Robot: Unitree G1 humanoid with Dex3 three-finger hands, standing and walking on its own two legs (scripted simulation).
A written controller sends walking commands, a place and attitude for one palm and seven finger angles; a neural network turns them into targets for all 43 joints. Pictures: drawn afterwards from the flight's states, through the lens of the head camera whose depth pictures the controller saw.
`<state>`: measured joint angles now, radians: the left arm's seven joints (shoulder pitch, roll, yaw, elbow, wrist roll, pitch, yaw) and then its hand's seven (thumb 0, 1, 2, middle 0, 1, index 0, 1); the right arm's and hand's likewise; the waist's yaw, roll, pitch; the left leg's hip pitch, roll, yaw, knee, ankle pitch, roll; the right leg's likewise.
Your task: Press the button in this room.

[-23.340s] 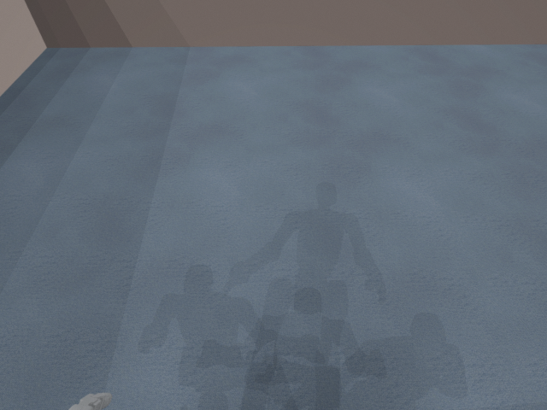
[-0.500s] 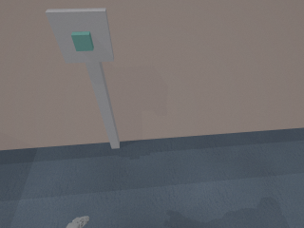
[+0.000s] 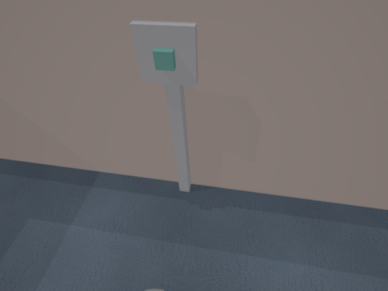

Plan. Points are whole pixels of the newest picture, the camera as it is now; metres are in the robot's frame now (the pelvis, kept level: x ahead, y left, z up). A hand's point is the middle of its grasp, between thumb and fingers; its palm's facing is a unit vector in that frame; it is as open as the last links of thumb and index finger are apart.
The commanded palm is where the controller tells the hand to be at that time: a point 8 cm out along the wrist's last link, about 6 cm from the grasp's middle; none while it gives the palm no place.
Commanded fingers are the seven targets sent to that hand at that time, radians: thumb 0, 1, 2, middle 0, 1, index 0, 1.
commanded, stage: take the last steps up to it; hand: left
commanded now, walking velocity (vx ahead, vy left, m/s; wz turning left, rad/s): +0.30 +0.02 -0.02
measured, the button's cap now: (164, 58) +0.75 +0.19 +0.10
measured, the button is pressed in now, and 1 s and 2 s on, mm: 0 0 0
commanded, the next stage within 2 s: come to a stop and stand still in 0.64 s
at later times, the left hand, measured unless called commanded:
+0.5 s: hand (108, 266) +0.20 +0.26 -0.18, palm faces +0.00 -0.98 -0.20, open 7.4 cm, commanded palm none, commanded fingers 0.00 0.90 0.90 -0.20 -0.30 -0.20 -0.30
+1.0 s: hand (147, 221) +0.32 +0.19 -0.17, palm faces -0.02 -0.96 -0.28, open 7.2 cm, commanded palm none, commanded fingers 0.00 0.90 0.90 -0.20 -0.30 -0.20 -0.30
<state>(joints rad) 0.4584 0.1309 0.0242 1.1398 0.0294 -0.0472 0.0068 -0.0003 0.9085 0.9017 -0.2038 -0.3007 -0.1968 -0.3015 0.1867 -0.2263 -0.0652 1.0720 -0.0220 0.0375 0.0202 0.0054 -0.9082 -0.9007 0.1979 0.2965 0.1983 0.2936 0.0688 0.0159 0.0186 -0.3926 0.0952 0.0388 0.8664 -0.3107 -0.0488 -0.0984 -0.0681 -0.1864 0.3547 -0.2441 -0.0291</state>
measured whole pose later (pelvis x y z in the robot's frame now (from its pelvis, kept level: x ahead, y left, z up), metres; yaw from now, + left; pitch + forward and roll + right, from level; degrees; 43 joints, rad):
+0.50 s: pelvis +0.12 +0.07 -0.01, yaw -3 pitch -1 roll +1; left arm 0.19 0.21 0.08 1.04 0.03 0.00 -0.01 0.00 0.91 0.90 -0.20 -0.30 -0.19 -0.30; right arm 0.38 -0.14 -0.04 1.11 -0.01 -0.07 -0.03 -0.02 -0.94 -0.90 0.20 0.30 0.20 0.29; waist -0.01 -0.05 0.01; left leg -0.02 0.00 0.21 0.32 -0.28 0.03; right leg -0.60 -0.12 -0.06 1.09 -0.19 0.03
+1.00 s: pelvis +0.23 +0.00 -0.01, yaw -3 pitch -1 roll +2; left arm 0.14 0.16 0.04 1.02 0.02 -0.01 0.03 -0.03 0.94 0.90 -0.21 -0.30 -0.20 -0.30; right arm 0.17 -0.21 -0.07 1.05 -0.01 0.05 -0.02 0.00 -0.91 -0.90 0.20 0.30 0.20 0.29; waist 0.00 0.05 0.10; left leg -0.48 0.04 0.00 1.06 -0.39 -0.06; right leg -0.30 -0.04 -0.15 0.50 -0.19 -0.07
